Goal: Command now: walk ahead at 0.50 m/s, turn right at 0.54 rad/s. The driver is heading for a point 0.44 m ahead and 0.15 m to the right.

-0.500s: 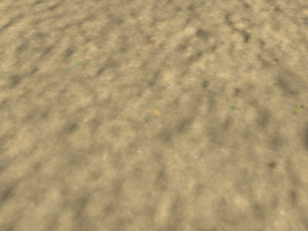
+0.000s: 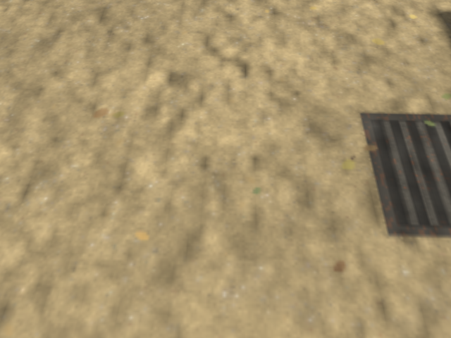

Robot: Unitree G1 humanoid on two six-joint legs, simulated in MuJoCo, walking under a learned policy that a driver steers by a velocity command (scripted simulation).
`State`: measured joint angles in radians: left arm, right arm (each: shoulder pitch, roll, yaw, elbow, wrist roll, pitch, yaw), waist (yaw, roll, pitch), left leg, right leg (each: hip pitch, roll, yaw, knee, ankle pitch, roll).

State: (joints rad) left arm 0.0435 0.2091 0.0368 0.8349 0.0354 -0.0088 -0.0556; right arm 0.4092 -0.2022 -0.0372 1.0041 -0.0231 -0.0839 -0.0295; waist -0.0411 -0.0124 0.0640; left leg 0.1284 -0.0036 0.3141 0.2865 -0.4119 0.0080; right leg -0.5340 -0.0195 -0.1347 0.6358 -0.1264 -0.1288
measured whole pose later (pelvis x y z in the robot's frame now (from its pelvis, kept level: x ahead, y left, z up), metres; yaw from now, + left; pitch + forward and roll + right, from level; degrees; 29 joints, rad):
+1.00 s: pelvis +0.39 -0.04 +0.01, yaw -21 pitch -1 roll +1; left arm 0.22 0.21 0.01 0.95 0.03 0.02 0.02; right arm 0.25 -0.22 -0.01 0.92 -0.01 0.00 0.00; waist -0.02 0.00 0.02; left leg -0.29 -0.02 0.07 0.45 -0.15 0.04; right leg -0.23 0.01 0.04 0.50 -0.24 -0.01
